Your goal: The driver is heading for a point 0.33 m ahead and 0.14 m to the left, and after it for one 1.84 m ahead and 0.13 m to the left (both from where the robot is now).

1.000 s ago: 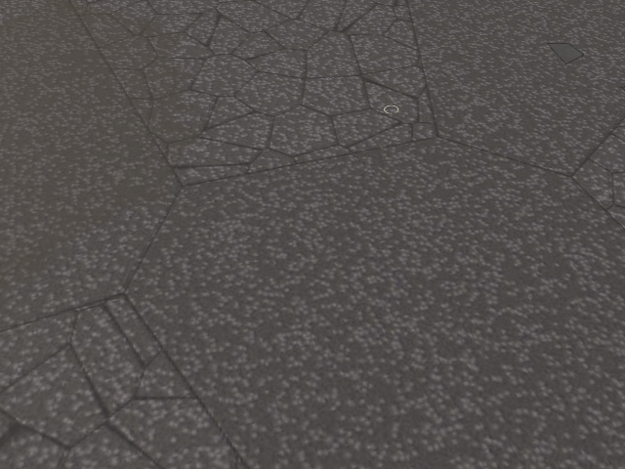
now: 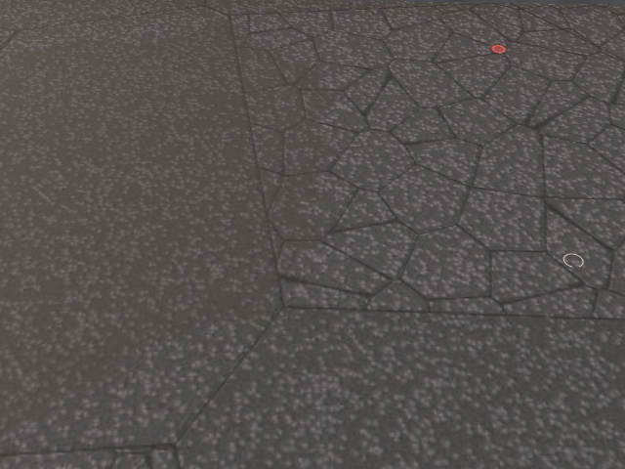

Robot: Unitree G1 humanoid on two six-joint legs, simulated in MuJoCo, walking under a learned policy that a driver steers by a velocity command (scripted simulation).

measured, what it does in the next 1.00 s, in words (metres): walks ahead, turning left: right foot, then left foot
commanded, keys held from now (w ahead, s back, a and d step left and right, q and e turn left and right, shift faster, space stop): w+q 0.82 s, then w+e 0.18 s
